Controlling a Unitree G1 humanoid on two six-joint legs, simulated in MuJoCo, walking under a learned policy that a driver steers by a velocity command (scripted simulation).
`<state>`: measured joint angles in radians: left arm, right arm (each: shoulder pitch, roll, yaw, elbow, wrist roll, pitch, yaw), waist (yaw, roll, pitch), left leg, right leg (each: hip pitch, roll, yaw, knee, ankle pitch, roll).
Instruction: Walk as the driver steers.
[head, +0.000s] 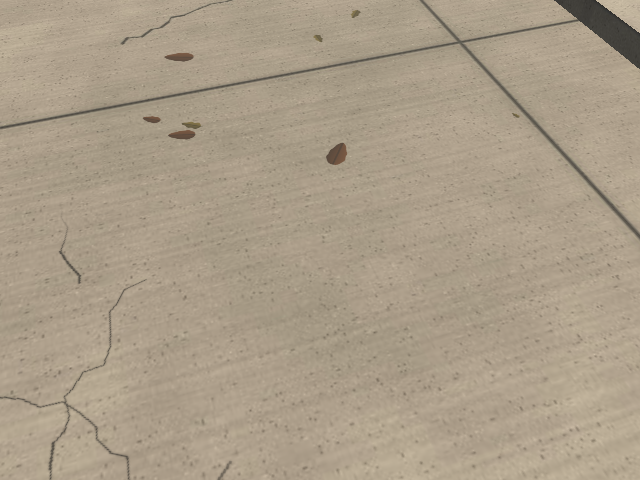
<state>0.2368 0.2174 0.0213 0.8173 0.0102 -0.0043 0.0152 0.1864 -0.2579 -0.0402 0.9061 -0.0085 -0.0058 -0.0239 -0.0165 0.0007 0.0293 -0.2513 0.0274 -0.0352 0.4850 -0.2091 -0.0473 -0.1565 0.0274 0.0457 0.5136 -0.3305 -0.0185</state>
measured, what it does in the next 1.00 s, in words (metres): stands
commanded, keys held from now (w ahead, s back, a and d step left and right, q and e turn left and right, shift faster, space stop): no key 1.00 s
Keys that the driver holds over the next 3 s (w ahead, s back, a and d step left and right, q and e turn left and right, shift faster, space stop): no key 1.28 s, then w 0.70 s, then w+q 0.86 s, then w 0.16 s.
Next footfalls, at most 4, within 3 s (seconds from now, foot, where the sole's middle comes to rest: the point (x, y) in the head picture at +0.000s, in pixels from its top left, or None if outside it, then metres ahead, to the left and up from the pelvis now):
2.02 right None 0.47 -0.09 -0.77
2.58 left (247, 387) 0.74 0.19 -0.77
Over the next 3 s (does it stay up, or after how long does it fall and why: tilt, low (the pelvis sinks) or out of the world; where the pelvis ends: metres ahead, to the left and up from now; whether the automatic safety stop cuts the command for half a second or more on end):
stays up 0.82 0.14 0.00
